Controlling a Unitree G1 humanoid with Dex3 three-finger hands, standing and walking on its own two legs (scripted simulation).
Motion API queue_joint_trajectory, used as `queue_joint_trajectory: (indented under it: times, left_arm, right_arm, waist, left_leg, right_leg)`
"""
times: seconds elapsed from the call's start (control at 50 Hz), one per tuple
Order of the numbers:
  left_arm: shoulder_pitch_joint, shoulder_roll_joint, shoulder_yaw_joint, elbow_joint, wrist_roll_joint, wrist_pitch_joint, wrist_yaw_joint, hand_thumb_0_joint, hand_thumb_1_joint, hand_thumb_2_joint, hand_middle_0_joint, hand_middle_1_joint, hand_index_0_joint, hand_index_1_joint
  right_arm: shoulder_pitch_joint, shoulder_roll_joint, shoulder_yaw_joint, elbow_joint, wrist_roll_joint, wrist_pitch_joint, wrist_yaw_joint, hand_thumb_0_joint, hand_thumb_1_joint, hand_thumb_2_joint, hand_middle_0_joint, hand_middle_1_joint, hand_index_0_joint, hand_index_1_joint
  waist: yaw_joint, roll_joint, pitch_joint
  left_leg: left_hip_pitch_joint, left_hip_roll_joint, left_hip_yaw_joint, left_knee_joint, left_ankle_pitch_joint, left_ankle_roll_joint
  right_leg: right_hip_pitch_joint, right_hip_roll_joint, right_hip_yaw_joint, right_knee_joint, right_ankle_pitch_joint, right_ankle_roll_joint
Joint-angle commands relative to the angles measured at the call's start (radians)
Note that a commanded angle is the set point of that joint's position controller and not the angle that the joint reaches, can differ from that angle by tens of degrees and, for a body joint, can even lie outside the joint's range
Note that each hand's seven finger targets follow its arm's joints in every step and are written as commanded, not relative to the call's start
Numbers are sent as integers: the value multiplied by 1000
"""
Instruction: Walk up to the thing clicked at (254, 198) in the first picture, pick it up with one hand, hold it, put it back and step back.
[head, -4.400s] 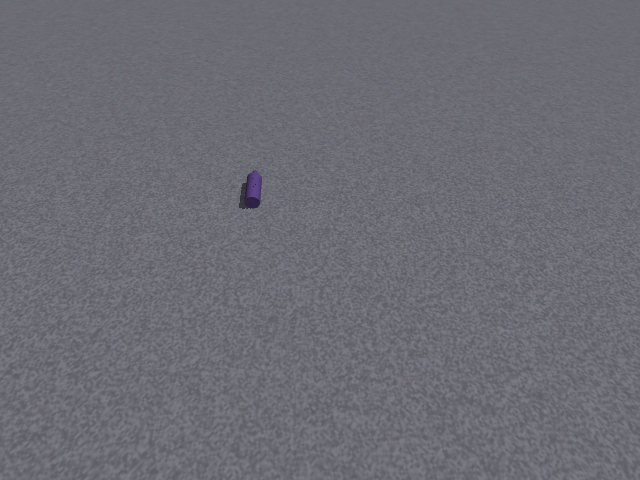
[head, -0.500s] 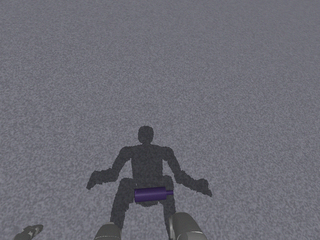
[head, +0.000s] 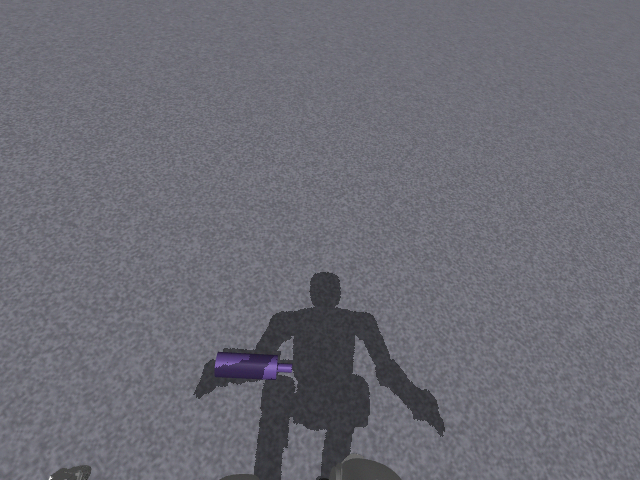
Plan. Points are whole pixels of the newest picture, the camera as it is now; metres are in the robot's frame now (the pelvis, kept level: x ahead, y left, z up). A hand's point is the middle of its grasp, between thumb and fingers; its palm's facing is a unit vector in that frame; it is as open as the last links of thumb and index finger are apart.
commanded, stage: walk up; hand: left
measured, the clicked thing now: (254, 366) +0.50 +0.14 -0.70
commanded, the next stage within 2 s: none
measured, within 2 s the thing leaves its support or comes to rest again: neither
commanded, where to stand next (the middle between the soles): +0.11 -0.02 m, yaw +0 degrees
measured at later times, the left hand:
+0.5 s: hand out of the picture +0.00 +0.19 -0.10, palm faces +0.04 -0.86 -0.51, open 7.4 cm
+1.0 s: hand out of the picture +0.08 +0.24 -0.14, palm faces -0.02 -0.91 -0.42, open 7.4 cm
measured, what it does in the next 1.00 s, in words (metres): steps on the spot: right foot, then left foot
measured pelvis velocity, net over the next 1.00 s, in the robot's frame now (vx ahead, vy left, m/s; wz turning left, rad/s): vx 0.01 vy -0.04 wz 0.00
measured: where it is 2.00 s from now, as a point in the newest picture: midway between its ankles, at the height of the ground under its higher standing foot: outside the picture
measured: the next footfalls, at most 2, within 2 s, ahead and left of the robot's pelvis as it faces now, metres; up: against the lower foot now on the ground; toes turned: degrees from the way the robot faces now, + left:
right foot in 0.26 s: +0.05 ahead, -0.23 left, +0.00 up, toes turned +0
left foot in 0.72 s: +0.07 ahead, +0.09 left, +0.00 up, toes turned +1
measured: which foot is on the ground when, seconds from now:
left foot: down 0.00-0.28, up 0.30-0.70, down 0.72-1.00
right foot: down 0.00-0.00, up 0.02-0.24, down 0.26-0.76, up 0.78-0.98, down 1.00-1.00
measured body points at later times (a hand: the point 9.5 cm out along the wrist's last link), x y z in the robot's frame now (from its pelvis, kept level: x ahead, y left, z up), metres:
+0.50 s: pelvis +0.01 -0.11 +0.02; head +0.04 -0.14 +0.47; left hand +0.00 +0.23 -0.07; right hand +0.14 -0.43 -0.11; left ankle +0.03 +0.07 -0.64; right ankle +0.01 -0.23 -0.70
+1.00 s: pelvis +0.01 -0.04 +0.01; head +0.04 -0.03 +0.46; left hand +0.08 +0.29 -0.11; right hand +0.12 -0.34 -0.11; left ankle +0.03 +0.08 -0.70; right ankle +0.03 -0.16 -0.70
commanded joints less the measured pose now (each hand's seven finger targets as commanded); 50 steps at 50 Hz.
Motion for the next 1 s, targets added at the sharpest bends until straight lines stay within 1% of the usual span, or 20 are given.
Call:
queue_joint_trajectory:
  times: [0.0, 0.02, 0.08, 0.16, 0.22, 0.24, 0.26, 0.28, 0.3, 0.36, 0.46, 0.62, 0.7, 0.72, 0.74, 0.76, 0.78, 0.82, 0.92, 0.98]
  left_arm:
    - [46, 137, 27, -41, -29, -30, 21, 0, 900, 900, -200, -300, -200, -300]
    - [31, 200, 46, -29, -19, -33, 28, 0, 900, 900, -200, -300, -200, -300]
    - [6, 195, 61, 27, -28, -50, 18, 0, 900, 900, -200, -300, -200, -300]
    - [30, 169, 43, 77, -38, -90, 18, 0, 900, 900, -200, -300, -200, -300]
    - [163, 170, 48, 153, -35, -131, 53, 0, 900, 900, -200, -300, -200, -300]
    - [187, 225, 62, 165, -25, -145, 68, 0, 900, 900, -200, -300, -200, -300]
    - [183, 301, 76, 146, -11, -163, 81, 0, 900, 900, -200, -300, -200, -300]
    - [160, 356, 81, 135, -13, -166, 92, 0, 900, 900, -200, -300, -200, -300]
    - [121, 384, 86, 129, -15, -169, 97, 0, 900, 900, -200, -300, -200, -300]
    - [126, 298, 64, 133, -22, -192, 114, 0, 900, 900, -200, -300, -200, -300]
    - [164, 256, 50, 120, -27, -204, 131, 0, 900, 900, -200, -300, -200, -300]
    - [171, 280, 54, 71, -16, -193, 122, 0, 900, 900, -200, -300, -200, -300]
    - [86, 252, 31, 41, -35, -168, 115, 0, 900, 900, -200, -300, -200, -300]
    - [132, 195, 10, 48, -37, -164, 115, 0, 900, 900, -200, -300, -200, -300]
    - [180, 123, -12, 41, -39, -159, 116, 0, 900, 900, -200, -300, -200, -300]
    - [105, 192, 2, 62, -40, -152, 134, 0, 900, 900, -200, -300, -200, -300]
    - [86, 228, 5, 84, -35, -156, 137, 0, 900, 900, -200, -300, -200, -300]
    - [97, 229, 15, 113, -45, -157, 123, 0, 900, 900, -200, -300, -200, -300]
    - [116, 175, 10, 149, -34, -165, 105, 0, 900, 900, -200, -300, -200, -300]
    - [95, 173, 17, 176, -15, -174, 100, 0, 900, 900, -200, -300, -200, -300]
  right_arm:
    - [-74, -359, -88, -119, -37, -29, -14, 0, -900, -900, 200, 300, 200, 300]
    - [-105, -377, -92, -115, -16, -29, -10, 0, -900, -900, 200, 300, 200, 300]
    - [-144, -264, -58, -108, -18, -34, -1, 0, -900, -900, 200, 300, 200, 300]
    - [-184, -277, -67, -103, -29, -5, 40, 0, -900, -900, 200, 300, 200, 300]
    - [-135, -240, -68, -96, -32, 47, 59, 0, -900, -900, 200, 300, 200, 300]
    - [-105, -187, -55, -104, -28, 58, 65, 0, -900, -900, 200, 300, 200, 300]
    - [-108, -137, -39, -137, -27, 62, 69, 0, -900, -900, 200, 300, 200, 300]
    - [-192, -201, -58, -163, -34, 65, 62, 0, -900, -900, 200, 300, 200, 300]
    - [-220, -247, -79, -159, -35, 61, 59, 0, -900, -900, 200, 300, 200, 300]
    - [-191, -229, -89, -130, -15, 70, 80, 0, -900, -900, 200, 300, 200, 300]
    - [-197, -192, -97, -145, -12, 105, 97, 0, -900, -900, 200, 300, 200, 300]
    - [-299, -175, -92, -170, -4, 85, 104, 0, -900, -900, 200, 300, 200, 300]
    - [-158, -189, -105, -98, -6, 63, 97, 0, -900, -900, 200, 300, 200, 300]
    - [-128, -237, -115, -91, -14, 57, 92, 0, -900, -900, 200, 300, 200, 300]
    - [-167, -306, -125, -117, -24, 53, 89, 0, -900, -900, 200, 300, 200, 300]
    - [-179, -332, -126, -119, 3, 57, 92, 0, -900, -900, 200, 300, 200, 300]
    - [-223, -321, -123, -121, 5, 63, 94, 0, -900, -900, 200, 300, 200, 300]
    - [-278, -240, -92, -145, -9, 68, 93, 0, -900, -900, 200, 300, 200, 300]
    - [-291, -241, -75, -122, 5, 61, 85, 0, -900, -900, 200, 300, 200, 300]
    - [-305, -169, -41, -109, 27, 61, 83, 0, -900, -900, 200, 300, 200, 300]
  waist:
    - [-9, 215, -44]
    - [-29, 259, -20]
    - [-2, 140, 16]
    - [-21, 288, 4]
    - [6, 196, -48]
    - [8, 61, -51]
    - [-9, -85, -31]
    - [7, -17, -10]
    - [1, 0, 24]
    - [-23, 27, 11]
    - [-16, -73, -56]
    - [12, -138, -104]
    - [-71, -20, -166]
    - [-81, 139, -194]
    - [-57, 353, -204]
    - [-94, 334, -207]
    - [-76, 317, -150]
    - [-51, 278, -78]
    - [-24, 302, -93]
    - [17, 182, -104]
  left_leg:
    - [181, 442, -691, -469, -229, 142]
    - [34, 532, -754, -498, -276, 235]
    - [17, 318, -408, -401, 34, 143]
    - [-104, 224, -230, -381, -244, 100]
    - [-75, 131, -102, -65, -134, 60]
    - [-172, 101, -74, 128, -75, 30]
    - [-338, 54, -72, 241, -130, -22]
    - [-365, 101, -194, 268, -162, -32]
    - [-363, 135, -226, 291, -172, -37]
    - [-311, 140, -224, 299, -19, -38]
    - [-254, 114, -203, 340, 102, -57]
    - [-122, 106, -112, 50, 9, -74]
    - [203, 39, -56, -237, 184, -36]
    - [301, 127, -203, -292, 224, 2]
    - [372, 344, -504, -312, 341, 81]
    - [258, 429, -591, -352, 225, 212]
    - [155, 425, -565, -361, 161, 234]
    - [99, 260, -331, -317, 235, 145]
    - [54, 270, -313, -255, 338, 127]
    - [-80, 229, -260, -164, 290, 31]
  right_leg:
    - [-246, -21, 213, 170, -214, 80]
    - [-151, -87, 266, 228, -234, 82]
    - [-57, -30, 266, 229, -106, 84]
    - [154, -13, 89, -3, -148, 90]
    - [280, 42, 55, -275, -67, 109]
    - [343, -51, 248, -339, -85, 81]
    - [364, -283, 633, -454, -93, 0]
    - [284, -407, 798, -486, -130, -128]
    - [231, -438, 829, -491, -150, -181]
    - [289, -311, 539, -400, 160, -38]
    - [317, -233, 366, -331, 517, 3]
    - [326, -236, 296, -217, 609, -99]
    - [145, -189, 230, -34, 404, -41]
    - [50, -132, 179, 101, 225, 12]
    - [-137, -8, 120, 239, -253, 68]
    - [-82, -27, 140, 266, -355, 61]
    - [-41, -56, 160, 246, -352, 64]
    - [-15, -48, 141, 214, -277, 70]
    - [157, -28, 65, -59, -143, 78]
    - [365, -34, 146, -285, 68, 46]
